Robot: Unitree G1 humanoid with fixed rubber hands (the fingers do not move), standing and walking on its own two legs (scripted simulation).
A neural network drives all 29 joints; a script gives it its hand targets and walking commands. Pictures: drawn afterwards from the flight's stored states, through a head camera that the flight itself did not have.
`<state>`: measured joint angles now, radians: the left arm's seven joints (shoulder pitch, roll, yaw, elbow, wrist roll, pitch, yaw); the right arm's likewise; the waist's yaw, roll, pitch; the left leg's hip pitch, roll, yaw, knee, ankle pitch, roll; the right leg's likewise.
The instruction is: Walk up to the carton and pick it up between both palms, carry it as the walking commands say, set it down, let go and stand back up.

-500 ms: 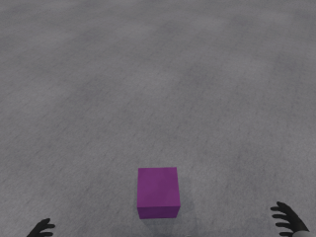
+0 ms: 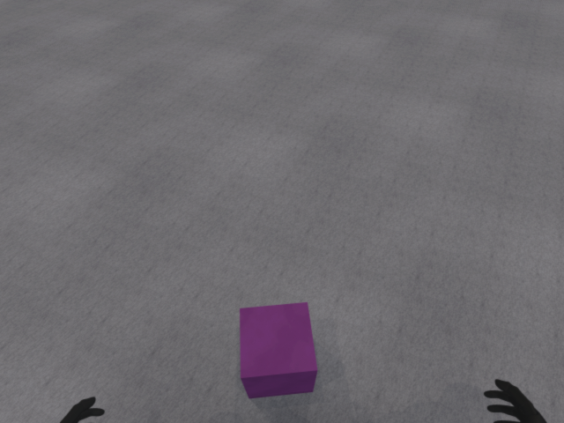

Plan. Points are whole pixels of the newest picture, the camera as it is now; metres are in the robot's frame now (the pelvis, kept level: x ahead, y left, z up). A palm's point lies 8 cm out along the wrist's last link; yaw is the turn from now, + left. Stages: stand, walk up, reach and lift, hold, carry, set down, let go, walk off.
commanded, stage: walk up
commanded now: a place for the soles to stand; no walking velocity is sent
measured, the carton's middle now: (277, 351) +0.42 +0.04 -0.64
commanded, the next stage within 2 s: none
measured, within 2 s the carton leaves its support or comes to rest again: neither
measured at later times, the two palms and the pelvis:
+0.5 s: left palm out of the picture +0.13 +0.32 -0.09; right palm out of the picture +0.12 -0.33 -0.09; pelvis +0.01 +0.00 +0.00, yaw -1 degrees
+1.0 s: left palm (81, 411) +0.17 +0.31 -0.09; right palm out of the picture +0.11 -0.32 -0.09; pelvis +0.02 +0.01 +0.00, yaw -4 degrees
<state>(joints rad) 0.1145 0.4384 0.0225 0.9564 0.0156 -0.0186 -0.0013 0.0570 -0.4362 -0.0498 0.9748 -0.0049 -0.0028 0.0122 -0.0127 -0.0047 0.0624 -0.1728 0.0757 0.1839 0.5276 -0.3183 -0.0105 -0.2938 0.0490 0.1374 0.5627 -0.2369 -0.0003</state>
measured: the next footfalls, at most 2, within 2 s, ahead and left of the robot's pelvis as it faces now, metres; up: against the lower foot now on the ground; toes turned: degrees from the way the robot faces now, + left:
none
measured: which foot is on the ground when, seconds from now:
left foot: down 0.00-1.00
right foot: down 0.00-1.00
